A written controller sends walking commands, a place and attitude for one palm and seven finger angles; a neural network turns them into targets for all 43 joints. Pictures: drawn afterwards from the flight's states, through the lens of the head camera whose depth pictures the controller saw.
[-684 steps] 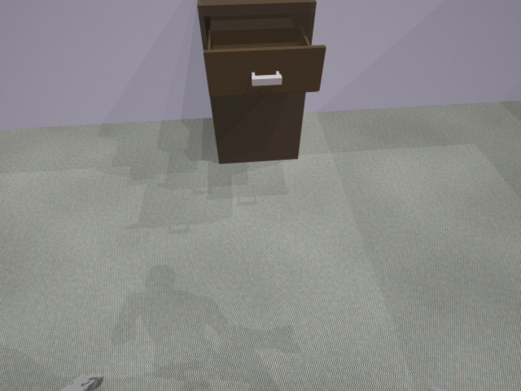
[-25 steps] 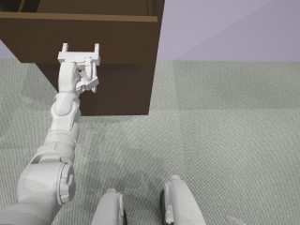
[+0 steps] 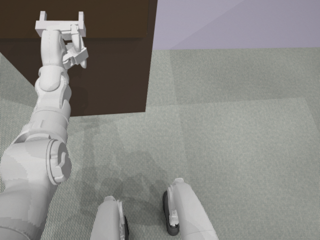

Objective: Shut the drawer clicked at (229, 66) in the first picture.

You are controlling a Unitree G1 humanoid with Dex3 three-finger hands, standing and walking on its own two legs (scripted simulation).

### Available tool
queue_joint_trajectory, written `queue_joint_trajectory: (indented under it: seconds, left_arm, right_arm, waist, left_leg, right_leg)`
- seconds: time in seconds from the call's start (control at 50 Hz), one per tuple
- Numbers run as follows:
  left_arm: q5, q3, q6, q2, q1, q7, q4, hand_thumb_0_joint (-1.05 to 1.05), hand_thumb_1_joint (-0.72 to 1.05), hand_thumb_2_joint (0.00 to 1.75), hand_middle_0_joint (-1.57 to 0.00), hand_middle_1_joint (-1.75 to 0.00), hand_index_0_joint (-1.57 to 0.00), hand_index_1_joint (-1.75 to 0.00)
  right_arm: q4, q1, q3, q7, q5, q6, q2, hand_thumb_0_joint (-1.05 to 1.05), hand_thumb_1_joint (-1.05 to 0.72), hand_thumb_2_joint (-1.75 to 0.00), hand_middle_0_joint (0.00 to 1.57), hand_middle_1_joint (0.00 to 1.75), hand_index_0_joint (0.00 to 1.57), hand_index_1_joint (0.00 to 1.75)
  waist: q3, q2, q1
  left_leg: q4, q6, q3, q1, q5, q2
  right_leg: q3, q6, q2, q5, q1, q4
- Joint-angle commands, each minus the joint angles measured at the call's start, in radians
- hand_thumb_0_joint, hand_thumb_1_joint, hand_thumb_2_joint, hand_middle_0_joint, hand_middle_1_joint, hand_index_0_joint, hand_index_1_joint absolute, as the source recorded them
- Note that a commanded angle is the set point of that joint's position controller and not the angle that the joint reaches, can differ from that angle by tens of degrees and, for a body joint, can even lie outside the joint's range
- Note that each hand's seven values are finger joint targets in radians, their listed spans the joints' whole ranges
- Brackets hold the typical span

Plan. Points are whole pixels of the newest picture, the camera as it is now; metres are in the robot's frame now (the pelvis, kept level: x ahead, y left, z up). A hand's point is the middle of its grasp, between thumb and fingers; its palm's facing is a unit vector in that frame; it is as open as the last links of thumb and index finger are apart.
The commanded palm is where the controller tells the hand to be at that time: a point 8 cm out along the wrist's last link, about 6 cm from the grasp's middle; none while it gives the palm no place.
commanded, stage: push the drawer shut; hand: left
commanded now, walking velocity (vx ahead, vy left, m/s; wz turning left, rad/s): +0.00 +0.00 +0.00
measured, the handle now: (62, 22) +0.63 +0.15 +0.05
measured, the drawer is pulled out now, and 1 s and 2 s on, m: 0.02 0.00 0.00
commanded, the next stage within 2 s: pull the fist back off the drawer in 0.36 s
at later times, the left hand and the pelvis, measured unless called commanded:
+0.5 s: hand (79, 42) +0.58 +0.12 +0.04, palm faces -0.06 -1.00 -0.05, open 3.0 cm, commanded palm +0.59 +0.14 +0.05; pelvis -0.01 +0.00 -0.01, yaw +0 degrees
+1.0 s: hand (81, 47) +0.56 +0.11 +0.05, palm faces -0.05 -1.00 -0.03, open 3.2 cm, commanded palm +0.52 +0.15 +0.05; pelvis +0.00 +0.01 +0.00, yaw -1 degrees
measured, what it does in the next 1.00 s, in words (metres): stands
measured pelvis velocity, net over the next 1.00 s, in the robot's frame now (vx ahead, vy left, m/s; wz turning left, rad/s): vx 0.00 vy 0.01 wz -0.02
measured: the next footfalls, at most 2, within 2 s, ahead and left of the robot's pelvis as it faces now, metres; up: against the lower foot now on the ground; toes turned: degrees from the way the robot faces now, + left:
none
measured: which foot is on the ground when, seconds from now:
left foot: down 0.00-1.00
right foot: down 0.00-1.00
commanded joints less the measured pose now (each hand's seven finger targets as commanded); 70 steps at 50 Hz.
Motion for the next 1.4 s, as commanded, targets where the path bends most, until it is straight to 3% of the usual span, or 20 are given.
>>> queue_joint_trajectory:
  seconds: [0.0, 0.12, 0.2, 0.28, 0.32, 0.4, 0.46, 0.52, 0.58, 0.66, 0.82, 0.88, 0.94, 1.06, 1.12, 1.16, 1.24, 1.28, 1.32, 1.38]
  left_arm:
    - [-0.009, 0.037, -0.059, 0.234, -0.590, 0.012, -0.235, 0.00, 0.90, 0.90, -1.40, -1.60, -1.40, -1.60]
    - [-0.003, 0.056, -0.042, 0.273, -0.604, -0.003, -0.228, 0.00, 0.90, 0.90, -1.40, -1.60, -1.40, -1.60]
    - [0.001, 0.044, -0.023, 0.277, -0.688, 0.003, -0.188, 0.00, 0.90, 0.90, -1.40, -1.60, -1.40, -1.60]
    - [0.018, 0.034, -0.021, 0.294, -0.771, 0.017, -0.197, 0.00, 0.90, 0.90, -1.40, -1.60, -1.40, -1.60]
    - [0.020, -0.006, -0.021, 0.254, -0.813, 0.018, -0.198, 0.00, 0.90, 0.90, -1.40, -1.60, -1.40, -1.60]
    - [0.020, -0.032, -0.007, 0.243, -0.880, 0.027, -0.177, 0.00, 0.90, 0.90, -1.40, -1.60, -1.40, -1.60]
    - [0.025, -0.028, 0.006, 0.261, -0.885, 0.031, -0.150, 0.00, 0.90, 0.90, -1.40, -1.60, -1.40, -1.60]
    - [0.030, -0.028, 0.006, 0.261, -0.868, 0.024, -0.157, 0.00, 0.90, 0.90, -1.40, -1.60, -1.40, -1.60]
    - [0.024, -0.018, 0.026, 0.261, -0.832, 0.022, -0.116, 0.00, 0.90, 0.90, -1.40, -1.60, -1.40, -1.60]
    - [0.025, 0.009, 0.038, 0.290, -0.784, 0.017, -0.110, 0.00, 0.90, 0.90, -1.40, -1.60, -1.40, -1.60]
    - [0.006, 0.030, 0.015, 0.260, -0.615, 0.007, -0.234, 0.00, 0.90, 0.90, -1.40, -1.60, -1.40, -1.60]
    - [-0.001, 0.012, 0.011, 0.211, -0.534, 0.010, -0.261, 0.00, 0.90, 0.90, -1.40, -1.60, -1.40, -1.60]
    - [-0.014, 0.033, -0.001, 0.207, -0.429, 0.010, -0.313, 0.00, 0.90, 0.90, -1.40, -1.60, -1.40, -1.60]
    - [-0.050, -0.019, -0.033, 0.084, -0.302, 0.019, -0.387, 0.00, 0.90, 0.90, -1.40, -1.60, -1.40, -1.60]
    - [-0.041, -0.026, -0.064, 0.084, -0.300, 0.028, -0.425, 0.00, 0.90, 0.90, -1.40, -1.60, -1.40, -1.60]
    - [-0.042, -0.034, -0.074, 0.059, -0.264, 0.030, -0.398, 0.00, 0.90, 0.90, -1.40, -1.60, -1.40, -1.60]
    - [-0.035, -0.059, -0.087, 0.034, -0.269, 0.025, -0.362, 0.00, 0.90, 0.90, -1.40, -1.60, -1.40, -1.60]
    - [-0.050, -0.002, -0.084, 0.098, -0.151, 0.016, -0.466, 0.00, 0.90, 0.90, -1.40, -1.60, -1.40, -1.60]
    - [-0.078, -0.011, -0.064, 0.090, 0.001, -0.002, -0.611, 0.00, 0.90, 0.90, -1.40, -1.60, -1.40, -1.60]
    - [-0.131, -0.061, 0.003, 0.028, 0.197, -0.030, -0.781, 0.00, 0.90, 0.90, -1.40, -1.60, -1.40, -1.60]
  right_arm:
    - [-0.038, 0.210, -0.059, -0.015, -0.006, -0.006, -0.179, 0.00, -0.90, -0.90, 0.20, 0.30, 0.20, 0.30]
    - [-0.035, 0.233, -0.057, -0.010, -0.007, 0.005, -0.184, 0.00, -0.90, -0.90, 0.20, 0.30, 0.20, 0.30]
    - [-0.021, 0.246, -0.052, -0.013, -0.008, 0.006, -0.188, 0.00, -0.90, -0.90, 0.20, 0.30, 0.20, 0.30]
    - [-0.007, 0.260, -0.050, -0.013, -0.016, -0.003, -0.191, 0.00, -0.90, -0.90, 0.20, 0.30, 0.20, 0.30]
    - [0.000, 0.263, -0.049, -0.012, -0.018, -0.007, -0.191, 0.00, -0.90, -0.90, 0.20, 0.30, 0.20, 0.30]
    - [0.009, 0.261, -0.043, -0.017, -0.019, -0.018, -0.195, 0.00, -0.90, -0.90, 0.20, 0.30, 0.20, 0.30]
    - [0.011, 0.260, -0.037, -0.020, -0.021, -0.027, -0.200, 0.00, -0.90, -0.90, 0.20, 0.30, 0.20, 0.30]
    - [0.006, 0.264, -0.037, -0.011, -0.025, -0.030, -0.203, 0.00, -0.90, -0.90, 0.20, 0.30, 0.20, 0.30]
    - [0.000, 0.255, -0.033, -0.007, -0.023, -0.028, -0.205, 0.00, -0.90, -0.90, 0.20, 0.30, 0.20, 0.30]
    - [-0.019, 0.249, -0.028, -0.004, -0.019, -0.029, -0.203, 0.00, -0.90, -0.90, 0.20, 0.30, 0.20, 0.30]
    - [-0.048, 0.246, -0.043, 0.011, -0.011, -0.017, -0.198, 0.00, -0.90, -0.90, 0.20, 0.30, 0.20, 0.30]
    - [-0.052, 0.239, -0.053, 0.016, -0.007, -0.006, -0.191, 0.00, -0.90, -0.90, 0.20, 0.30, 0.20, 0.30]
    - [-0.065, 0.234, -0.060, 0.017, -0.001, 0.003, -0.187, 0.00, -0.90, -0.90, 0.20, 0.30, 0.20, 0.30]
    - [-0.069, 0.212, -0.079, 0.016, 0.008, 0.011, -0.167, 0.00, -0.90, -0.90, 0.20, 0.30, 0.20, 0.30]
    - [-0.062, 0.208, -0.084, 0.011, 0.008, 0.014, -0.163, 0.00, -0.90, -0.90, 0.20, 0.30, 0.20, 0.30]
    - [-0.054, 0.203, -0.090, 0.008, 0.008, 0.017, -0.159, 0.00, -0.90, -0.90, 0.20, 0.30, 0.20, 0.30]
    - [-0.049, 0.189, -0.092, 0.001, 0.010, 0.025, -0.157, 0.00, -0.90, -0.90, 0.20, 0.30, 0.20, 0.30]
    - [-0.089, 0.179, -0.096, 0.003, 0.018, 0.031, -0.160, 0.00, -0.90, -0.90, 0.20, 0.30, 0.20, 0.30]
    - [-0.130, 0.165, -0.099, 0.006, 0.033, 0.032, -0.150, 0.00, -0.90, -0.90, 0.20, 0.30, 0.20, 0.30]
    - [-0.174, 0.136, -0.104, 0.003, 0.062, 0.032, -0.136, 0.00, -0.90, -0.90, 0.20, 0.30, 0.20, 0.30]
  waist:
    - [-0.606, 0.126, -0.057]
    - [-0.637, 0.156, -0.059]
    - [-0.567, 0.119, -0.104]
    - [-0.614, 0.175, -0.118]
    - [-0.612, 0.221, -0.134]
    - [-0.565, 0.228, -0.168]
    - [-0.579, 0.230, -0.170]
    - [-0.626, 0.262, -0.147]
    - [-0.563, 0.213, -0.146]
    - [-0.558, 0.197, -0.124]
    - [-0.643, 0.221, -0.051]
    - [-0.622, 0.169, -0.042]
    - [-0.637, 0.155, -0.002]
    - [-0.589, 0.075, 0.004]
    - [-0.578, 0.119, 0.020]
    - [-0.559, 0.071, 0.013]
    - [-0.531, 0.071, 0.010]
    - [-0.651, 0.096, 0.077]
    - [-0.748, 0.144, 0.123]
    - [-0.683, 0.023, 0.136]
  left_leg:
    - [-0.166, 0.018, -0.042, 0.279, 0.322, -0.035]
    - [-0.157, 0.012, -0.049, 0.299, 0.376, -0.026]
    - [-0.147, 0.023, -0.051, 0.245, 0.316, -0.025]
    - [-0.141, 0.017, -0.065, 0.280, 0.313, -0.027]
    - [-0.142, 0.011, -0.077, 0.318, 0.325, -0.027]
    - [-0.146, 0.017, -0.081, 0.292, 0.249, -0.029]
    - [-0.145, 0.017, -0.087, 0.275, 0.221, -0.031]
    - [-0.148, 0.004, -0.105, 0.314, 0.237, -0.030]
    - [-0.150, 0.015, -0.090, 0.239, 0.172, -0.032]
    - [-0.152, 0.020, -0.077, 0.187, 0.133, -0.035]
    - [-0.179, -0.001, -0.085, 0.325, 0.276, -0.024]
    - [-0.188, 0.000, -0.074, 0.336, 0.306, -0.019]
    - [-0.202, -0.005, -0.062, 0.365, 0.365, -0.019]
    - [-0.216, -0.002, -0.034, 0.377, 0.424, -0.022]
    - [-0.218, -0.012, -0.034, 0.422, 0.485, -0.023]
    - [-0.210, -0.011, -0.028, 0.417, 0.508, -0.022]
    - [-0.207, -0.011, -0.027, 0.402, 0.509, -0.026]
    - [-0.230, -0.013, -0.011, 0.458, 0.578, -0.031]
    - [-0.256, -0.020, -0.007, 0.544, 0.717, -0.029]
    - [-0.330, 0.001, 0.018, 0.511, 0.687, -0.028]
  right_leg:
    - [0.022, -0.036, 0.071, 0.165, 0.384, -0.115]
    - [0.017, -0.038, 0.075, 0.209, 0.390, -0.110]
    - [0.019, -0.032, 0.079, 0.163, 0.349, -0.122]
    - [0.011, -0.034, 0.078, 0.142, 0.312, -0.116]
    - [0.003, -0.036, 0.079, 0.139, 0.263, -0.113]
    - [0.001, -0.036, 0.079, 0.091, 0.217, -0.119]
    - [0.000, -0.036, 0.078, 0.072, 0.213, -0.116]
    - [-0.013, -0.041, 0.076, 0.076, 0.203, -0.099]
    - [-0.005, -0.039, 0.076, 0.044, 0.222, -0.113]
    - [0.002, -0.040, 0.076, 0.022, 0.255, -0.111]
    - [-0.014, -0.044, 0.077, 0.099, 0.287, -0.096]
    - [-0.012, -0.041, 0.078, 0.121, 0.318, -0.110]
    - [-0.011, -0.044, 0.080, 0.165, 0.373, -0.115]
    - [-0.005, -0.037, 0.079, 0.250, 0.444, -0.138]
    - [-0.006, -0.041, 0.074, 0.284, 0.433, -0.129]
    - [-0.004, -0.039, 0.075, 0.310, 0.442, -0.129]
    - [-0.001, -0.039, 0.069, 0.319, 0.440, -0.122]
    - [0.011, -0.043, 0.069, 0.390, 0.560, -0.132]
    - [0.017, -0.044, 0.066, 0.495, 0.658, -0.146]
    - [0.023, -0.038, 0.070, 0.577, 0.819, -0.216]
